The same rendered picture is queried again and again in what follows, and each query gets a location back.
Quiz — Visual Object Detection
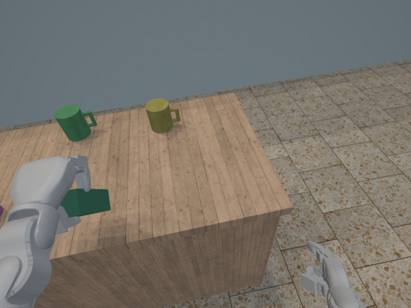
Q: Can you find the right robot hand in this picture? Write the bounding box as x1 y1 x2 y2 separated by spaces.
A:
302 241 351 298

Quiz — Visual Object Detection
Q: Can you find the robot left forearm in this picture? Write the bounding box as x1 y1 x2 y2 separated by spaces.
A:
0 203 60 308

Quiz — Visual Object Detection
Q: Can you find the robot right forearm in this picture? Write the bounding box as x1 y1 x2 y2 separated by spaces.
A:
327 286 366 308

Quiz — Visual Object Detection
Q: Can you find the sponge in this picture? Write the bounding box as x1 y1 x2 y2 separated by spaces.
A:
60 189 111 218

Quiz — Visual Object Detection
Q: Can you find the table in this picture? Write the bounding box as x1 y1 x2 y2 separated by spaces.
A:
0 92 293 308

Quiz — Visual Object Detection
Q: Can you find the left robot hand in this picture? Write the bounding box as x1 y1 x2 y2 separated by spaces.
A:
10 155 91 234

